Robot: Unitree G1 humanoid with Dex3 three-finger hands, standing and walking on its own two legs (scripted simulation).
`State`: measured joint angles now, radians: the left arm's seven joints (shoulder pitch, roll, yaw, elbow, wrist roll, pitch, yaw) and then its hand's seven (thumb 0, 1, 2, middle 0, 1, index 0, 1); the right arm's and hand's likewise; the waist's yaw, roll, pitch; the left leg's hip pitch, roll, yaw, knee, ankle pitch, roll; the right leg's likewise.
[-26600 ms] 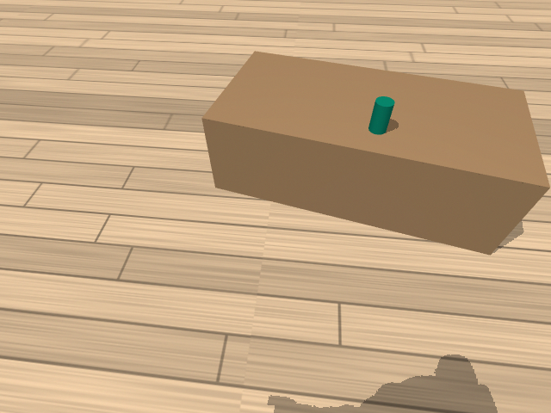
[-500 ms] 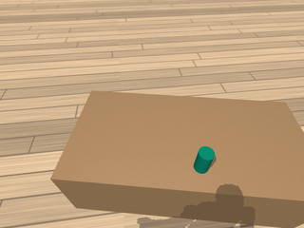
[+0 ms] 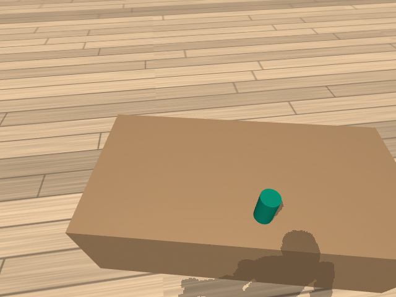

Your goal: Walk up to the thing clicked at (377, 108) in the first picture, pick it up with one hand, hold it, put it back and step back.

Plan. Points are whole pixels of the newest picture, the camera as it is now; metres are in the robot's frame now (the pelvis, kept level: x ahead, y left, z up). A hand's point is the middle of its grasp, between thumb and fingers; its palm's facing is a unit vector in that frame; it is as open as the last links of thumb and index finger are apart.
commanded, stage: stand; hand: right
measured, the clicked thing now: (266, 207) +0.47 -0.22 -0.30
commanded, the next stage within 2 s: step back in 1.14 s
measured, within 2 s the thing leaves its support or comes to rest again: neither
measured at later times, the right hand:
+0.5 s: hand out of the picture +0.08 -0.25 -0.16, palm faces -0.04 +0.94 -0.34, open 7.4 cm
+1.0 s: hand out of the picture +0.07 -0.25 -0.16, palm faces -0.04 +0.94 -0.34, open 7.4 cm
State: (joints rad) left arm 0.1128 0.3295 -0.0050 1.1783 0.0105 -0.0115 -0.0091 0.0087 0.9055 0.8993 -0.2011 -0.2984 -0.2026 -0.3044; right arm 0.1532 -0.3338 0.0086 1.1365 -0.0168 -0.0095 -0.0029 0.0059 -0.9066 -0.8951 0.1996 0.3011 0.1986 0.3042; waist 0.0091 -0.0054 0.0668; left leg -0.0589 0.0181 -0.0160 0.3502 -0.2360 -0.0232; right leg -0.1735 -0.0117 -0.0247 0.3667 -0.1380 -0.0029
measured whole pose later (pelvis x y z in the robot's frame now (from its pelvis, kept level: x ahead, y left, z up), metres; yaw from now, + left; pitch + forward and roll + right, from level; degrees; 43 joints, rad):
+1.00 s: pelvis +0.01 +0.00 +0.00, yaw +0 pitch -3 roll +0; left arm 0.11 0.34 0.00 1.16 0.01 -0.01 -0.01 0.01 0.91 0.90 -0.20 -0.30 -0.20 -0.30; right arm 0.14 -0.35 0.01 1.13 -0.01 -0.01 0.00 0.01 -0.91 -0.90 0.20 0.30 0.20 0.30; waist 0.01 0.00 0.06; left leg -0.03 0.02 -0.02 0.31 -0.23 -0.03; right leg -0.15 -0.01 -0.03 0.34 -0.14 0.00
